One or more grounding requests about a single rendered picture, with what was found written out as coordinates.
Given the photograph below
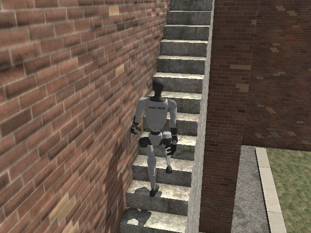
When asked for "robot right thigh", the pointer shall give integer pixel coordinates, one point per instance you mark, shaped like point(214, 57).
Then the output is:
point(166, 138)

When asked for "left robot forearm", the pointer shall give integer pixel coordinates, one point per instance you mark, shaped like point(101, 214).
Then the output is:
point(134, 124)

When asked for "left robot hand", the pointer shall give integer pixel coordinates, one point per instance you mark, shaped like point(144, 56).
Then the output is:
point(132, 130)

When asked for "right robot forearm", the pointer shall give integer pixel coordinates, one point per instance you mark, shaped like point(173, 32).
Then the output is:
point(174, 135)

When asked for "robot right upper arm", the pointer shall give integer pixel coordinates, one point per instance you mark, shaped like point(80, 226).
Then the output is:
point(173, 113)

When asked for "robot left shin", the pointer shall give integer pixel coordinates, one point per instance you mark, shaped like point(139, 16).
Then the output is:
point(152, 174)

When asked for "robot left upper arm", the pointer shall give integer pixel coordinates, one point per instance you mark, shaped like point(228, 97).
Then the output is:
point(139, 109)

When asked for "right robot hand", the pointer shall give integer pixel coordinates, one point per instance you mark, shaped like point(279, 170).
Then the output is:
point(172, 149)

